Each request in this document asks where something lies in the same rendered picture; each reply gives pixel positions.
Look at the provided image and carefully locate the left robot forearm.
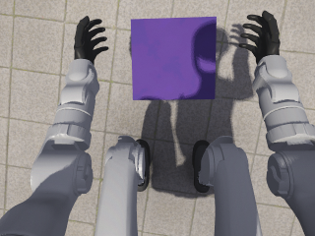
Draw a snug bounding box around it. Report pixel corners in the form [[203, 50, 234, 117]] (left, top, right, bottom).
[[30, 58, 100, 190]]

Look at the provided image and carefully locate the robot foot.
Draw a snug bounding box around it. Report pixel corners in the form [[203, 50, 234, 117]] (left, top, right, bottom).
[[136, 140, 151, 192], [192, 140, 210, 193]]

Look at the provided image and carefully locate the robot right foot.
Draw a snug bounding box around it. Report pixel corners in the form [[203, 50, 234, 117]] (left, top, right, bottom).
[[192, 140, 210, 193]]

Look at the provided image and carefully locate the right robot upper arm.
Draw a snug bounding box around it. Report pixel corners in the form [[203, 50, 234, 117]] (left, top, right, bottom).
[[266, 150, 315, 236]]

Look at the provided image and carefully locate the carton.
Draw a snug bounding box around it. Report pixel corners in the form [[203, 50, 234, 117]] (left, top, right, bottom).
[[131, 16, 217, 100]]

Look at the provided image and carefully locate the robot right hand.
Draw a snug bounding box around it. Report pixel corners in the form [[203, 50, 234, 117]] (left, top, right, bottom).
[[238, 10, 281, 65]]

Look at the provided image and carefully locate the robot left hand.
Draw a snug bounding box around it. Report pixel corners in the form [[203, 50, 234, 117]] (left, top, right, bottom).
[[74, 16, 109, 64]]

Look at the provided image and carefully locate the robot left foot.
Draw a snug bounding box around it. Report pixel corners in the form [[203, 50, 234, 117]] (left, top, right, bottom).
[[136, 140, 151, 192]]

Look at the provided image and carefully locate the left robot upper arm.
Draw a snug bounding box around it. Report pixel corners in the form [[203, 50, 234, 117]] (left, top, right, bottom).
[[0, 149, 94, 236]]

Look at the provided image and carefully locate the right robot forearm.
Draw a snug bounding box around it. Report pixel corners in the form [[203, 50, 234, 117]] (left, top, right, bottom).
[[252, 54, 315, 152]]

